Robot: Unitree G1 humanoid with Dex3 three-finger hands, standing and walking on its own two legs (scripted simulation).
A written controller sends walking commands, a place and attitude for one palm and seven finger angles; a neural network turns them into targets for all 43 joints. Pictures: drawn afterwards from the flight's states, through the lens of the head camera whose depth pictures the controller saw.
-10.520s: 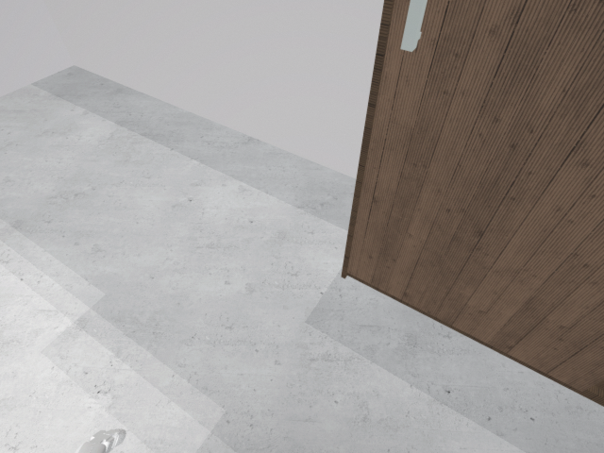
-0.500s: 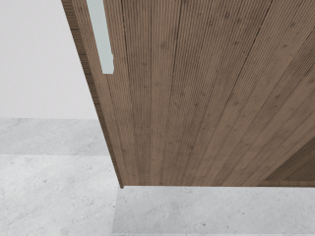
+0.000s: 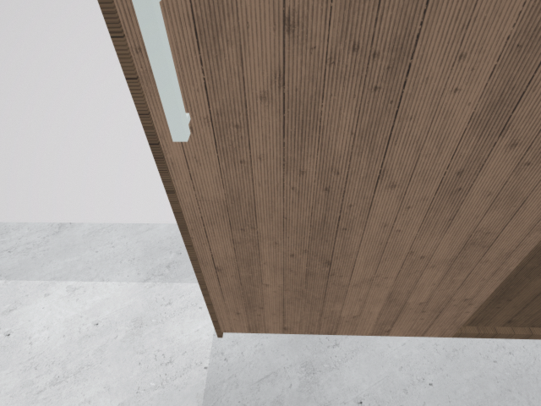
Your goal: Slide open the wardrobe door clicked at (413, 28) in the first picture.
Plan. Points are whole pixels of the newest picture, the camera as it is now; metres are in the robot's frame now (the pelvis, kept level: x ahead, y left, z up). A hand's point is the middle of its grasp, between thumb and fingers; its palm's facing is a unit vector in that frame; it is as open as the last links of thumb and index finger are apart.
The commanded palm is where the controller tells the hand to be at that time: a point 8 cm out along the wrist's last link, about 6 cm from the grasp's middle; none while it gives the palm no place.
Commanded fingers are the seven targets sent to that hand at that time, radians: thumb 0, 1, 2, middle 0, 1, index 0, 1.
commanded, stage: come to a stop and stand still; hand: left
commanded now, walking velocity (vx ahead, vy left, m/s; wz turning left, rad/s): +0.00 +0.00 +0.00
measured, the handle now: (169, 71) +0.50 +0.16 +0.28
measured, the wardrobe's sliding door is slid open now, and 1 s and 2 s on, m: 0.00 0.00 0.00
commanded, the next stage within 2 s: look again from close up in 0.50 s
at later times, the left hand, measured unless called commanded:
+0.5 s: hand out of the picture +0.01 +0.17 -0.17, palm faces +0.04 -0.98 -0.17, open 7.4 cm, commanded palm none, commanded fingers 0.00 0.90 0.90 -0.20 -0.30 -0.20 -0.30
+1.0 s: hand out of the picture +0.02 +0.19 -0.16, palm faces +0.02 -0.98 -0.21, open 7.4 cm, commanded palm none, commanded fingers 0.00 0.90 0.90 -0.20 -0.30 -0.20 -0.30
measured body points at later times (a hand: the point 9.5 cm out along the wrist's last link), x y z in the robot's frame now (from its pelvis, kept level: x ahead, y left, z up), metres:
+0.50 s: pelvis +0.02 +0.01 +0.01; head +0.01 +0.01 +0.46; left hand +0.01 +0.22 -0.15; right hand +0.03 -0.22 -0.15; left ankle +0.07 +0.13 -0.73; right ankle +0.02 -0.13 -0.73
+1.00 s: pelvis +0.03 +0.01 +0.01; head +0.03 +0.01 +0.46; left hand +0.02 +0.24 -0.15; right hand +0.03 -0.21 -0.15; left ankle +0.07 +0.13 -0.73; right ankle +0.02 -0.13 -0.73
